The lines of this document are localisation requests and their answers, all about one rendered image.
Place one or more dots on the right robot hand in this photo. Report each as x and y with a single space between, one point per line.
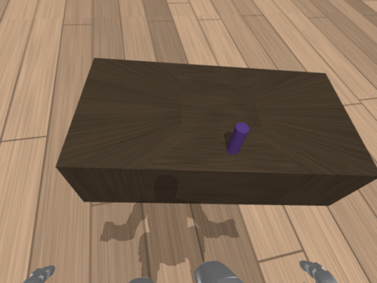
317 272

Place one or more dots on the can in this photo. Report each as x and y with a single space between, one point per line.
239 134

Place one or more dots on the left robot hand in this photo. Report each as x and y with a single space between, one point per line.
40 275

